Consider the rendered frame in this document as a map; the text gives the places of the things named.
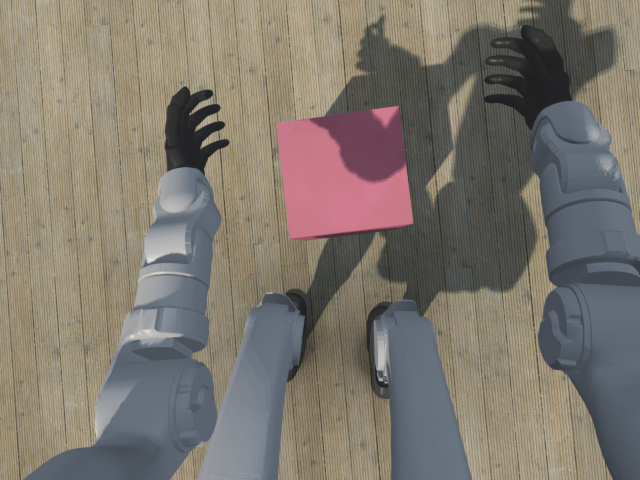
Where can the robot right thigh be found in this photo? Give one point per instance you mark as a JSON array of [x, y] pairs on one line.
[[426, 443]]

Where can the robot right hand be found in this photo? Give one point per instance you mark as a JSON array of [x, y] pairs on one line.
[[545, 81]]

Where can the robot right forearm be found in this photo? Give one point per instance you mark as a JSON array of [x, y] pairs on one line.
[[587, 212]]

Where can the robot thigh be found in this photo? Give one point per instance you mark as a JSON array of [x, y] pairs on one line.
[[426, 443], [245, 444]]

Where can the robot left hand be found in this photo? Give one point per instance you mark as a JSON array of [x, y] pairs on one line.
[[182, 143]]

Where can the carton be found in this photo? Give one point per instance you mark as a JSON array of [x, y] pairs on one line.
[[344, 174]]

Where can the robot left thigh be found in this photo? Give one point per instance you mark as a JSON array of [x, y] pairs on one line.
[[245, 444]]

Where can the robot left forearm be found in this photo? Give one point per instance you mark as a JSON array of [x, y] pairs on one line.
[[168, 320]]

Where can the robot right upper arm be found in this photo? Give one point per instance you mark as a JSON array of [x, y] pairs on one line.
[[592, 333]]

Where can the robot left upper arm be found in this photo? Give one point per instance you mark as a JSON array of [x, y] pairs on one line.
[[150, 415]]

